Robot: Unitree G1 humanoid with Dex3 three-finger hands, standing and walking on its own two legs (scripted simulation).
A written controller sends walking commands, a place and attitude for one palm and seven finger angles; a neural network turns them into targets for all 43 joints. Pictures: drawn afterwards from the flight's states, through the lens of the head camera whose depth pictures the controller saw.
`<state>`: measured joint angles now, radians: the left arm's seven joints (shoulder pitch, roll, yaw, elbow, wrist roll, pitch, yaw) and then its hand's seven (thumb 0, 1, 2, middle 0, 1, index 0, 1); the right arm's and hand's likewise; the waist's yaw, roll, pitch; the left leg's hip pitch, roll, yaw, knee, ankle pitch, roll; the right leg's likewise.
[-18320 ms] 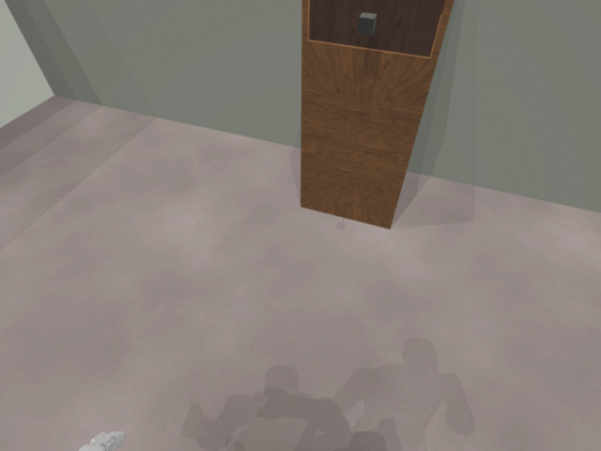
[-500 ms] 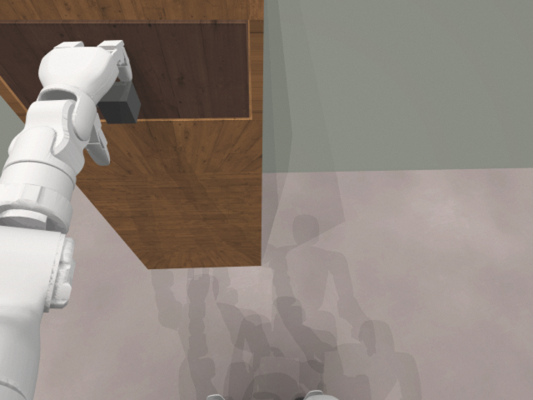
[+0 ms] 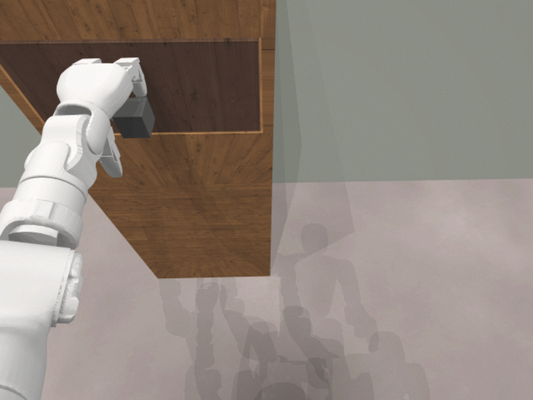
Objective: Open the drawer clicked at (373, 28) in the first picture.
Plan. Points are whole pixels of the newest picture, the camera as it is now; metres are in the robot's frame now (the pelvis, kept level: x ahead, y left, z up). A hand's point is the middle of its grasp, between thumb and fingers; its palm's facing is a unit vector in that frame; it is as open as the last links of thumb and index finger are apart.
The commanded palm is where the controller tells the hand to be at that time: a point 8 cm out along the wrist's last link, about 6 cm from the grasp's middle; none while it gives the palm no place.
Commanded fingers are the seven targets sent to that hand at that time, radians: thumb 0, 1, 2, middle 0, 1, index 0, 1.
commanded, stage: lift the fingers back up to retry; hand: left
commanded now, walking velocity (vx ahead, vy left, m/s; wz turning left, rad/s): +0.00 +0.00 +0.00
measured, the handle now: (137, 109) +0.54 +0.19 +0.11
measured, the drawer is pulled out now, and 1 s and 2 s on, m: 0.00 0.00 0.00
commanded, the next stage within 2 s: re-aim the fingers above the handle in 0.52 s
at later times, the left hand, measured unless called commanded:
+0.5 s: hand (103, 91) +0.51 +0.21 +0.18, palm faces -0.04 -0.01 -1.00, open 13.3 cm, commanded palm +0.49 +0.22 +0.25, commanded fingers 0.00 -0.50 0.30 -0.30 -1.20 -0.30 -1.20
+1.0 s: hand (103, 85) +0.50 +0.21 +0.19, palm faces +0.01 -0.02 -1.00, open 13.7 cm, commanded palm +0.48 +0.22 +0.25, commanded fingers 0.00 -0.50 0.30 -0.30 -1.20 -0.30 -1.20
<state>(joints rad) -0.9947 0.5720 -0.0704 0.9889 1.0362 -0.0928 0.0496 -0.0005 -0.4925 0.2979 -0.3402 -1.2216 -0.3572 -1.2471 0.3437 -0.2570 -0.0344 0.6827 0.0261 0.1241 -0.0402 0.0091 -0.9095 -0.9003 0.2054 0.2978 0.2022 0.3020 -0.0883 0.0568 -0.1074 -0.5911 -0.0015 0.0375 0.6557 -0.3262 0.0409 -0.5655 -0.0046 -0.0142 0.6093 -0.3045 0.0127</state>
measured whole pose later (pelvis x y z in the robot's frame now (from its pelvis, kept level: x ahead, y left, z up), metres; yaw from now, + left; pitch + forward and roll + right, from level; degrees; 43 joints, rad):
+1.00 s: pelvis +0.01 -0.01 +0.01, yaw +0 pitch +12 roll +0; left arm -0.99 0.60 -0.06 0.88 0.97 -0.09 -0.07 0.00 -0.49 0.30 -0.33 -1.21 -0.35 -1.21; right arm 0.30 -0.27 -0.03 0.69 0.04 0.16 -0.04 0.01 -0.91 -0.90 0.20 0.30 0.20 0.30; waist -0.06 0.07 -0.09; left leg -0.46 0.00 0.03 0.55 -0.30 0.02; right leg -0.44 0.00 -0.02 0.53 -0.29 0.00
